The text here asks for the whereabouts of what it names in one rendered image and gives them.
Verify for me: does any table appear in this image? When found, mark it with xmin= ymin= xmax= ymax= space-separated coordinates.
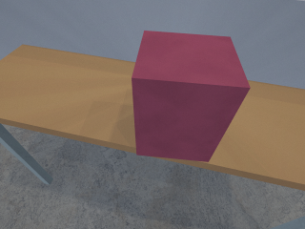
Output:
xmin=0 ymin=44 xmax=305 ymax=229

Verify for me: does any carton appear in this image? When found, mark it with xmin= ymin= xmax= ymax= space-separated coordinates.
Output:
xmin=132 ymin=31 xmax=251 ymax=162

